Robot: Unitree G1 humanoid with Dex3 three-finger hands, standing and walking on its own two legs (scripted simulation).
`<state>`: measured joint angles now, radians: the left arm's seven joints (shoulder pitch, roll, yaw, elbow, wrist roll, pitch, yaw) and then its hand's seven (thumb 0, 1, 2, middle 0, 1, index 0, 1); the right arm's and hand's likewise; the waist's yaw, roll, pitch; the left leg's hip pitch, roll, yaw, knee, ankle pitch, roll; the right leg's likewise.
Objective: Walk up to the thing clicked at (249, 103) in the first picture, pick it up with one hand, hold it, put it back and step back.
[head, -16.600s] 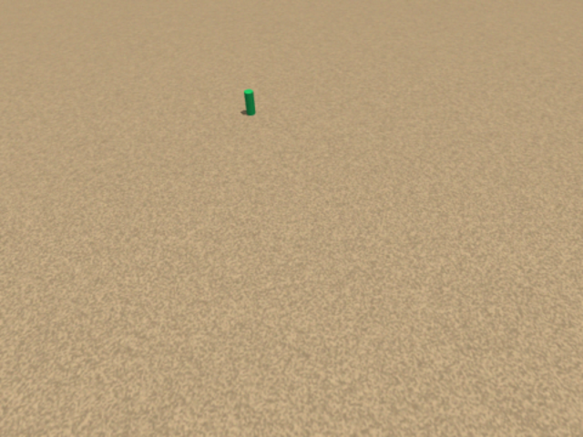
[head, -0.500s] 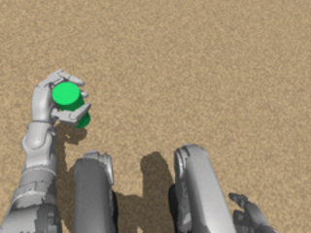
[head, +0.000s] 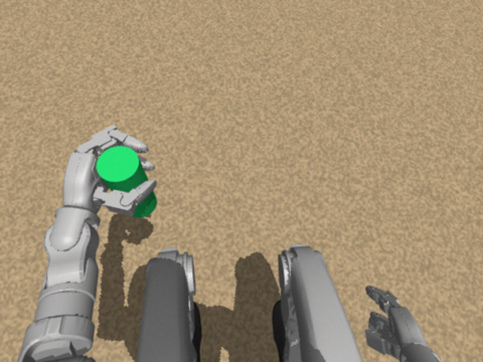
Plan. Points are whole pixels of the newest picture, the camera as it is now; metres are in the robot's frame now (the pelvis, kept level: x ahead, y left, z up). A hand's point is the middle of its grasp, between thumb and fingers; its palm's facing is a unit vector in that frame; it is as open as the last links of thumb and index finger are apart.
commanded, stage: lift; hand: left
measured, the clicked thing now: (131, 186) +0.41 +0.19 -0.04
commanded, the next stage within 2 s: hold in 1.62 s
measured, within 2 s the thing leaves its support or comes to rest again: neither
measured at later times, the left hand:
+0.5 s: hand (52, 130) +0.38 +0.20 +0.18, palm faces -0.06 -1.00 -0.04, open 8.0 cm
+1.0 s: hand out of the picture +0.38 +0.19 +0.26, palm faces -0.08 -1.00 -0.02, open 8.0 cm
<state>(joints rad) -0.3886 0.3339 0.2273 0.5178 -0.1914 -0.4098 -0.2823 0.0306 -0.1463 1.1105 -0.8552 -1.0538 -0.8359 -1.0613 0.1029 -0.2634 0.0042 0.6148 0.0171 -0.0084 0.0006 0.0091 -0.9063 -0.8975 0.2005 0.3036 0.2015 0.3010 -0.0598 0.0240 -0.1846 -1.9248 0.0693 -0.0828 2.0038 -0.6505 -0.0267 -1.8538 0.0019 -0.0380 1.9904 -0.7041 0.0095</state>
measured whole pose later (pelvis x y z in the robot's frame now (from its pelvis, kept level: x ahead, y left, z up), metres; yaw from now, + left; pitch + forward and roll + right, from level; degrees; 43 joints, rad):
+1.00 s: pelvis +0.05 +0.01 +0.23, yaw +4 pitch +16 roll -2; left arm -0.16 0.27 0.13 0.43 -0.23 -0.34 -0.30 0.03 -0.15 1.11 -0.86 -1.05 -0.84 -1.05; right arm 0.23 -0.24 0.01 0.65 0.04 -0.08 -0.05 0.01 -0.91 -0.89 0.20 0.30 0.20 0.30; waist -0.03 0.03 -0.11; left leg -0.95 0.06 -0.02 1.17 -0.49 -0.02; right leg -0.89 -0.02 -0.04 1.15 -0.53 0.01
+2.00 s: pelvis +0.07 +0.00 +0.27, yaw +4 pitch +8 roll -1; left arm -0.15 0.25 0.14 0.52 -0.23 -0.36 -0.33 0.03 -0.15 1.11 -0.86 -1.05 -0.84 -1.05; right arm 0.24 -0.23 0.01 0.66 0.02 -0.04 -0.08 0.01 -0.90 -0.89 0.20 0.30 0.20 0.30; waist -0.02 0.02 -0.06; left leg -0.62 0.06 0.00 0.90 -0.41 -0.03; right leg -0.57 -0.01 -0.03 0.88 -0.45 0.01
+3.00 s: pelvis +0.06 +0.00 +0.28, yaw +3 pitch +5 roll -1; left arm -0.18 0.25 0.15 0.57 -0.22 -0.37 -0.34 0.03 -0.15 1.11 -0.86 -1.05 -0.84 -1.05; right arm 0.24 -0.23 0.01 0.67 0.02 -0.05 -0.09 0.01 -0.90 -0.90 0.20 0.30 0.20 0.30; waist -0.02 0.01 -0.03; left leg -0.53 0.05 0.01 0.81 -0.37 -0.02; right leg -0.48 -0.02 -0.02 0.80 -0.40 0.01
